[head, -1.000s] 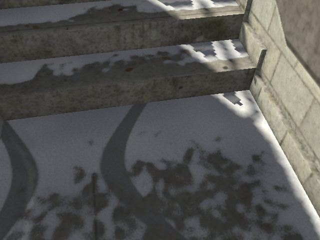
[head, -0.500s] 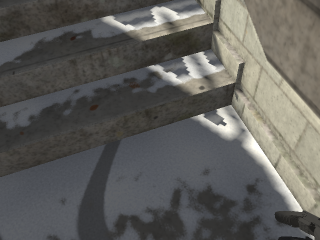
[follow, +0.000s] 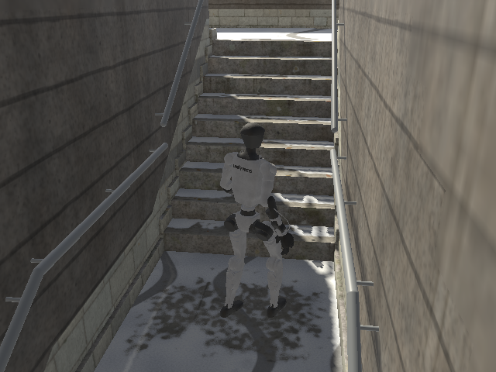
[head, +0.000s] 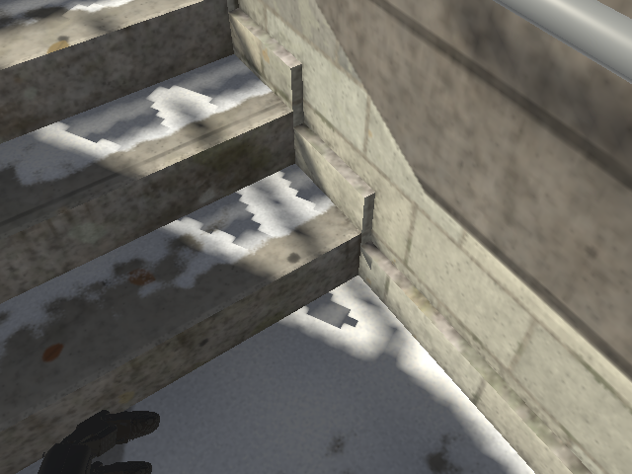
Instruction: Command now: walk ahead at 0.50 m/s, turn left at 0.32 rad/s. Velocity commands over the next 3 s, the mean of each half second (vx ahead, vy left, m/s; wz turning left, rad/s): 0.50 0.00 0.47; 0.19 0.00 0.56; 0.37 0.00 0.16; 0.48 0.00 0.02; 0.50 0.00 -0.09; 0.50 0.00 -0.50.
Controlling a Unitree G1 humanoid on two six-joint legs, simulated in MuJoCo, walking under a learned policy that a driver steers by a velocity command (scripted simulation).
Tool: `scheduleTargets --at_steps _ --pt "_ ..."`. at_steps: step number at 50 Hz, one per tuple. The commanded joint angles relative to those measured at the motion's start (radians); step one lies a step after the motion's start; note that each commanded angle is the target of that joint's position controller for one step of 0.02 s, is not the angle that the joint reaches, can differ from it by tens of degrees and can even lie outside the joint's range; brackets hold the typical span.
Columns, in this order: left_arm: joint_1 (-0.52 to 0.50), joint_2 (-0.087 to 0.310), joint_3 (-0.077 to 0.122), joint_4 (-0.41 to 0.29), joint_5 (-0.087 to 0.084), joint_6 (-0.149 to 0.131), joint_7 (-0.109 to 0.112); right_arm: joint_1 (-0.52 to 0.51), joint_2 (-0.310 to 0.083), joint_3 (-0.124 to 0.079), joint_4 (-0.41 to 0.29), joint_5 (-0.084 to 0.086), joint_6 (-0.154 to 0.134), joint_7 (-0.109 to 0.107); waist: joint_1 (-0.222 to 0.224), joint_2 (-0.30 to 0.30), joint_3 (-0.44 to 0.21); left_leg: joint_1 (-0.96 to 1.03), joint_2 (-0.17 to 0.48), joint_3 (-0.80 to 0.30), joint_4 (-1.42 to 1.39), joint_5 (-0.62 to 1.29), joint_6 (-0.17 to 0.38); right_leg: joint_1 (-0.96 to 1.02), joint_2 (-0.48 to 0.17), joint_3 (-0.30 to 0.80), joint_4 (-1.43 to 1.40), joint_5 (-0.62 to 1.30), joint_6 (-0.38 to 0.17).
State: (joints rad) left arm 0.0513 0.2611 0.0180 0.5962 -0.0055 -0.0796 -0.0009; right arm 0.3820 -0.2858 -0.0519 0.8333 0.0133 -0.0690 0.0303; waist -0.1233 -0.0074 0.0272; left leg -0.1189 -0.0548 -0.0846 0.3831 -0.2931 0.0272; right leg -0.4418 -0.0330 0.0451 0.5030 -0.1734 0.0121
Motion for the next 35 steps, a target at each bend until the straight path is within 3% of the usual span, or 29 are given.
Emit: scheduleTargets --at_steps 1,2,3,4,5,6,8,10,12,14,15,18,20,21,22,23,24,25,26,27,28,29,30,31,32,33,34,35 --pt "0.161 0.178 0.067 -0.029 0.022 -0.026 0.017 -0.107 -0.132 -0.023 -0.087 -0.005 -0.015 -0.009 0.184 0.097 -0.099 -0.187 0.144 -0.214 0.088 0.152 0.115 0.387 -0.035 0.015 -0.078 0.041 -0.051" --pt "0.318 0.25 0.084 -0.014 0.048 -0.025 0.038 -0.126 -0.065 -0.003 -0.118 0.003 -0.027 -0.008 0.255 -0.02 -0.214 -0.339 0.056 -0.119 0.356 0.058 0.047 0.616 -0.218 0.213 -0.099 -0.06 -0.12" --pt "0.404 0.316 0.104 0.036 0.058 -0.013 0.035 -0.075 -0.028 0.012 -0.154 0.016 -0.042 -0.013 0.226 -0.279 -0.26 -0.56 -0.016 -0.038 0.61 -0.277 0.008 0.706 -0.414 0.591 -0.229 -0.177 -0.241" --pt "0.394 0.249 0.091 0.049 0.043 -0.015 0.035 -0.061 -0.109 -0.004 -0.138 0.046 -0.045 -0.018 0.227 -0.243 -0.203 -0.661 0.035 -0.089 0.761 -0.286 0.001 0.678 -0.426 0.64 -0.254 -0.265 -0.258" --pt "0.351 0.197 0.076 0.053 0.03 -0.023 0.027 -0.085 -0.131 -0.01 -0.131 0.042 -0.037 -0.025 0.217 -0.173 -0.12 -0.699 0.069 -0.08 0.825 -0.211 -0.003 0.622 -0.39 0.506 -0.241 -0.172 -0.227" --pt "0.308 0.164 0.068 0.063 0.022 -0.029 0.016 -0.118 -0.123 -0.007 -0.136 0.017 -0.022 -0.024 0.197 -0.108 -0.089 -0.706 0.095 -0.049 0.839 -0.144 -0.004 0.57 -0.338 0.382 -0.243 -0.073 -0.203" --pt "0.245 0.125 0.057 0.081 0.02 -0.035 0.001 -0.147 -0.101 -0.012 -0.155 0.006 -0.005 -0.017 0.155 -0.095 -0.038 -0.677 0.136 -0.041 0.817 -0.057 -0.011 0.454 -0.274 0.231 -0.266 0.103 -0.175" --pt "0.25 0.157 0.068 0.11 0.016 -0.039 0.009 -0.172 -0.057 0.002 -0.189 -0.002 0.01 -0.004 0.137 -0.084 -0.027 -0.685 0.161 -0.027 0.81 0.022 -0.024 0.407 -0.277 0.153 -0.317 0.145 -0.183" --pt "0.245 0.168 0.072 0.128 0.016 -0.039 0.024 -0.203 -0.044 0.004 -0.217 -0.005 0.012 0.003 0.133 -0.084 -0.017 -0.712 0.164 -0.014 0.757 0.089 -0.049 0.385 -0.263 0.074 -0.347 0.168 -0.184" --pt "0.246 0.179 0.072 0.133 0.025 -0.031 0.032 -0.255 -0.055 0.003 -0.237 -0.003 0.015 0.005 0.151 -0.098 -0.001 -0.677 0.165 0.01 0.651 0.193 -0.066 0.345 -0.245 -0.016 -0.378 0.127 -0.166" --pt "0.244 0.184 0.072 0.141 0.016 -0.03 0.036 -0.258 -0.049 0.006 -0.248 -0.008 0.016 0.009 0.143 -0.123 0.001 -0.643 0.166 0.026 0.597 0.228 -0.067 0.336 -0.232 -0.057 -0.382 0.101 -0.156" --pt "0.273 0.204 0.073 0.156 0.005 -0.021 0.05 -0.345 -0.053 0.005 -0.278 -0.01 0.021 0.029 0.163 -0.097 0.041 -0.579 0.156 0.045 0.44 0.308 -0.046 0.339 -0.249 -0.13 -0.385 0.092 -0.115" --pt "0.276 0.259 0.091 0.156 -0.005 -0.019 0.045 -0.358 -0.069 -0.004 -0.29 0.003 0.026 0.039 0.159 -0.112 0.057 -0.537 0.155 0.063 0.382 0.275 -0.016 0.36 -0.272 -0.169 -0.353 0.081 -0.096" --pt "0.281 0.273 0.098 0.156 -0.006 -0.019 0.04 -0.382 -0.082 -0.008 -0.298 0.001 0.028 0.044 0.168 -0.098 0.064 -0.507 0.142 0.085 0.355 0.239 0.0 0.363 -0.276 -0.181 -0.336 0.087 -0.089" --pt "0.278 0.273 0.101 0.164 -0.019 -0.014 0.037 -0.364 -0.096 -0.019 -0.301 0.003 0.029 0.043 0.147 -0.118 0.056 -0.477 0.135 0.101 0.338 0.19 0.018 0.396 -0.276 -0.197 -0.302 0.11 -0.081" --pt "0.268 0.28 0.104 0.164 -0.012 -0.007 0.034 -0.352 -0.111 -0.027 -0.297 -0.01 0.03 0.046 0.138 -0.125 0.045 -0.428 0.106 0.135 0.31 0.137 0.048 0.406 -0.276 -0.219 -0.227 0.31 -0.073" --pt "0.262 0.289 0.106 0.162 -0.011 0.006 0.037 -0.286 -0.134 -0.045 -0.285 -0.021 0.026 0.05 0.093 -0.101 0.0 -0.321 0.054 0.174 0.26 0.124 0.075 0.412 -0.263 -0.24 -0.067 0.559 -0.056" --pt "0.27 0.282 0.101 0.162 -0.005 0.016 0.049 -0.143 -0.169 -0.072 -0.241 -0.032 0.018 0.048 0.022 -0.05 -0.092 -0.122 -0.032 0.215 0.185 0.187 0.1 0.362 -0.21 -0.263 0.163 0.716 -0.03" --pt "0.314 0.231 0.082 0.144 0.014 0.01 0.052 -0.004 -0.233 -0.096 -0.209 -0.029 0.016 0.028 -0.031 0.088 -0.16 0.18 0.041 0.078 0.18 0.476 0.133 0.104 -0.169 -0.247 0.466 0.398 0.028" --pt "0.455 0.075 0.028 0.076 0.051 -0.016 0.04 -0.066 -0.383 -0.108 -0.242 -0.045 0.011 0.015 0.129 0.413 -0.328 0.485 0.373 -0.499 0.135 0.738 0.338 -0.301 0.02 -0.168 0.87 -0.489 0.091" --pt "0.378 0.187 0.043 0.102 0.025 -0.043 0.032 -0.034 -0.299 -0.09 -0.3 -0.041 0.009 0.006 0.014 0.244 -0.532 0.491 0.403 -0.614 0.055 0.725 0.384 -0.28 0.007 0.05 0.971 -0.491 0.073" --pt "0.262 0.224 0.054 0.067 -0.015 -0.043 0.032 -0.049 -0.244 -0.071 -0.273 -0.039 -0.001 0.009 0.015 0.155 -0.425 0.419 0.378 -0.495 0.048 0.707 0.355 -0.345 -0.018 0.048 0.967 -0.391 0.057" --pt "0.225 0.216 0.049 0.062 -0.002 -0.042 0.039 -0.09 -0.219 -0.064 -0.268 -0.015 0.004 0.007 0.051 0.065 -0.309 0.259 0.327 -0.389 0.05 0.652 0.301 -0.348 -0.067 0.034 0.884 -0.307 0.046" --pt "0.213 0.212 0.055 0.073 0.015 -0.03 0.051 -0.143 -0.196 -0.059 -0.273 -0.002 0.015 0.0 0.086 0.044 -0.237 0.118 0.29 -0.327 0.027 0.626 0.26 -0.297 -0.093 0.033 0.809 -0.255 0.045" --pt "0.229 0.226 0.06 0.076 0.01 -0.012 0.057 -0.18 -0.187 -0.051 -0.286 -0.012 0.022 -0.005 0.122 0.07 -0.199 -0.009 0.266 -0.288 0.001 0.659 0.249 -0.215 -0.102 0.038 0.785 -0.243 0.041" --pt "0.242 0.211 0.059 0.083 0.012 0.0 0.056 -0.203 -0.191 -0.052 -0.291 -0.029 0.025 -0.007 0.145 0.07 -0.183 -0.096 0.255 -0.266 -0.017 0.691 0.248 -0.157 -0.087 0.025 0.771 -0.234 0.043" --pt "0.259 0.196 0.056 0.091 0.028 0.011 0.058 -0.215 -0.195 -0.054 -0.286 -0.036 0.017 -0.012 0.168 0.082 -0.176 -0.159 0.241 -0.246 -0.029 0.749 0.248 -0.126 -0.073 0.02 0.756 -0.21 0.046" --pt "0.256 0.181 0.053 0.091 0.03 0.014 0.058 -0.218 -0.197 -0.055 -0.283 -0.036 0.014 -0.015 0.171 0.067 -0.171 -0.179 0.23 -0.219 -0.028 0.778 0.246 -0.113 -0.059 0.015 0.717 -0.193 0.052"
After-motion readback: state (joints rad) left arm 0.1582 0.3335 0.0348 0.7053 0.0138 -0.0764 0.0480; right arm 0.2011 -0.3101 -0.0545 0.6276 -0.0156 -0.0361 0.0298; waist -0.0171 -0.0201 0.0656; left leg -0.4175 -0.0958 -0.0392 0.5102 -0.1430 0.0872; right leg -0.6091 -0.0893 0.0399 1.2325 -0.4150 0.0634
